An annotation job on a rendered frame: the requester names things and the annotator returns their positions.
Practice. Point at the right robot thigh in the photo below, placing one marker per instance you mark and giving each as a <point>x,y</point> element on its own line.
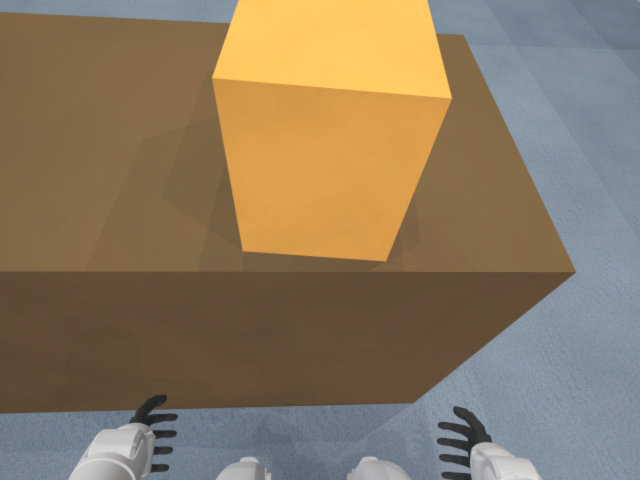
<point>378,470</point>

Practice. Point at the robot right forearm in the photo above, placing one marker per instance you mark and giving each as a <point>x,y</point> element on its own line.
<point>489,461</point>

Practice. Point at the robot right hand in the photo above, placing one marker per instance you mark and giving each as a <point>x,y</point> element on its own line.
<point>476,434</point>

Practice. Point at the carton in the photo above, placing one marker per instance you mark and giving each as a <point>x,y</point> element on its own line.
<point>328,110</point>

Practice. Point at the pedestal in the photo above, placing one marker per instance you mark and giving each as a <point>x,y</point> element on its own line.
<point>122,274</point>

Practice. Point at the robot right shin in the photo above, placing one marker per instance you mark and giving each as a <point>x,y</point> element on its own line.
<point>367,459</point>

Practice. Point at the robot left hand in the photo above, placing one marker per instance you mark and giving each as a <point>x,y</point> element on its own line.
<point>141,416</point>

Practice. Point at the robot left forearm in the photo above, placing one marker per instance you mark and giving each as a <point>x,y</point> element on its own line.
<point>125,453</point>

